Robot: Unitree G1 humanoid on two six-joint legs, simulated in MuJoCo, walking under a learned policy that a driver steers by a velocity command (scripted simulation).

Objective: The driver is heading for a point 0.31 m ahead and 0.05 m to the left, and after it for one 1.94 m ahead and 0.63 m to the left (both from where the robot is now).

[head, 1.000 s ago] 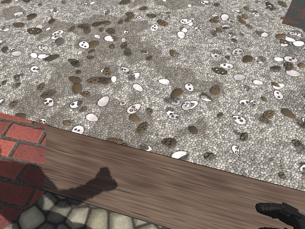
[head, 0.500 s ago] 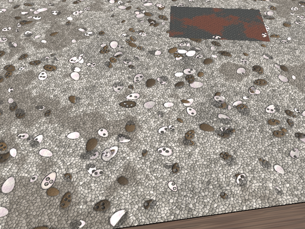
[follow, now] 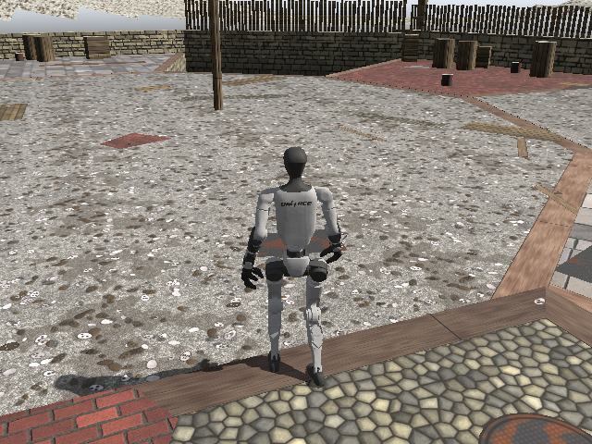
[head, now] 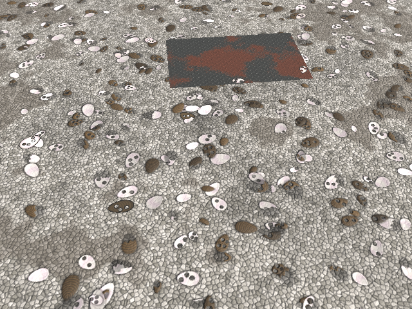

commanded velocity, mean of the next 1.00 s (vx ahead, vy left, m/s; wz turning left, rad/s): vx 0.19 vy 0.00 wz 0.28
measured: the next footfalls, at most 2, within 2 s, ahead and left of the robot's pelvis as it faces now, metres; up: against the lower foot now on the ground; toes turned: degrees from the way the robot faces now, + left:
right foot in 0.30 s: +0.24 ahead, -0.13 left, +0.00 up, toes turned -3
left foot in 0.76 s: +0.36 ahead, +0.20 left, -0.14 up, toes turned +17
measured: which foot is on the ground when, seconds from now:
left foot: down 0.00-0.30, up 0.32-0.74, down 0.76-1.00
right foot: down 0.00-0.00, up 0.02-0.28, down 0.30-0.76, up 0.78-1.00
